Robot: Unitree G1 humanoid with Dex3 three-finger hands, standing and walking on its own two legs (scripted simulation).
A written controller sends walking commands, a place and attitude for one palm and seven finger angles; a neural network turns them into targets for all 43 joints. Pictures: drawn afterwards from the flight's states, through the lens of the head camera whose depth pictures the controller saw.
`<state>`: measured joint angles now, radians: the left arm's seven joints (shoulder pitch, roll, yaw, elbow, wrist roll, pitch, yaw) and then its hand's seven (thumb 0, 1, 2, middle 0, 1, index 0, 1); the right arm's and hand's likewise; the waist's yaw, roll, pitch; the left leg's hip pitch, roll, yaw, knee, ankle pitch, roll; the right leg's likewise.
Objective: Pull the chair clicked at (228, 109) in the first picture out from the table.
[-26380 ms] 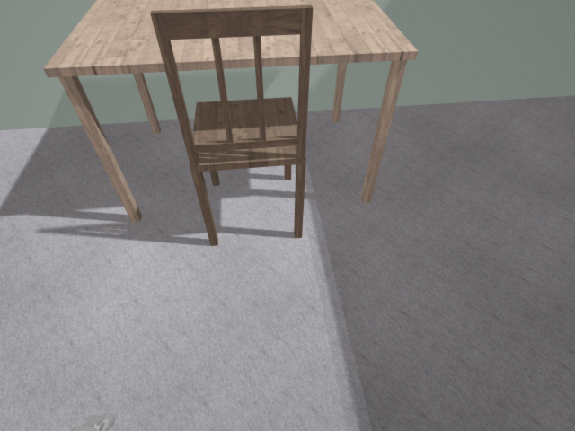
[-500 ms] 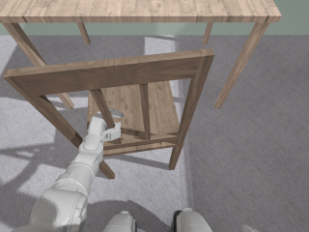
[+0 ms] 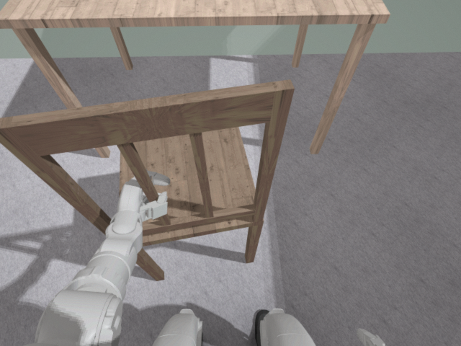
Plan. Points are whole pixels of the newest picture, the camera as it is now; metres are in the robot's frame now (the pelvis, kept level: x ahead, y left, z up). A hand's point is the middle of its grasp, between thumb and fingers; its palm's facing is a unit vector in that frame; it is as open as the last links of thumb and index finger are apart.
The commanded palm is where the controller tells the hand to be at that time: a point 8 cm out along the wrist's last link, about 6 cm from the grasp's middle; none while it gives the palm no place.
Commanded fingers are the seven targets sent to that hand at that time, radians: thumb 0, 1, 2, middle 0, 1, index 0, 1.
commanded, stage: step backward, pulling the chair out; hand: left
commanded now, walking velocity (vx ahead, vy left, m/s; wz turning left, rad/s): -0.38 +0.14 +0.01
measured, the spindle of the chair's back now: (150, 191) +0.40 +0.17 -0.04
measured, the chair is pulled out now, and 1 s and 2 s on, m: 0.42 0.64 0.64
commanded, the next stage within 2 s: stop walking, hand still on the chair in 0.36 s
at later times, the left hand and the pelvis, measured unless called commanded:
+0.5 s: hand (147, 261) +0.26 +0.16 -0.05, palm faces +0.06 -0.98 -0.20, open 5.3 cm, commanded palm +0.24 +0.21 -0.03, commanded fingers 0.00 0.90 0.90 -0.50 -1.45 -0.50 -1.45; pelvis -0.10 +0.00 +0.01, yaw -1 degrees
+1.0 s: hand (136, 329) +0.15 +0.16 -0.05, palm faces +0.03 -0.98 -0.19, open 5.3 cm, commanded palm +0.13 +0.21 -0.03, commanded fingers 0.00 0.90 0.90 -0.50 -1.45 -0.50 -1.45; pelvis -0.10 +0.01 +0.02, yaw -2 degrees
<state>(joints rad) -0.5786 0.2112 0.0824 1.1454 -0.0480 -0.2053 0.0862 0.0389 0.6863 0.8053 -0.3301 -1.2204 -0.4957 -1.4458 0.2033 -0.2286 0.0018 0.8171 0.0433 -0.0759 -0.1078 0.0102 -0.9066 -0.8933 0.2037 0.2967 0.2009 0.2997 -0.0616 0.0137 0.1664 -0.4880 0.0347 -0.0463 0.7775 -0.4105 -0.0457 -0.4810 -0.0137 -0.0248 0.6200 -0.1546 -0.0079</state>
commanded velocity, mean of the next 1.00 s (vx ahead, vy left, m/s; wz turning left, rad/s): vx -0.07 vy -0.02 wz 0.00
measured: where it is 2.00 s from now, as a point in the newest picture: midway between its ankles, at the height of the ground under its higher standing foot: outside the picture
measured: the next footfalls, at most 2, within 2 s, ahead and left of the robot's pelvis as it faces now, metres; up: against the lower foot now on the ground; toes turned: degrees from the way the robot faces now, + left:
left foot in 0.12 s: +0.03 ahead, +0.14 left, +0.00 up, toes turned -1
right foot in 0.30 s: +0.02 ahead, -0.13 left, +0.00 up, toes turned -2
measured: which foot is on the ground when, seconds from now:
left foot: up 0.00-0.10, down 0.12-1.00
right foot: down 0.00-0.14, up 0.16-0.28, down 0.30-0.62, up 0.64-0.74, down 0.76-1.00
